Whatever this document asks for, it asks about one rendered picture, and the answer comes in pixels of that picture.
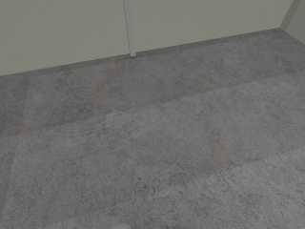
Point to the panel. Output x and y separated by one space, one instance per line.
129 26

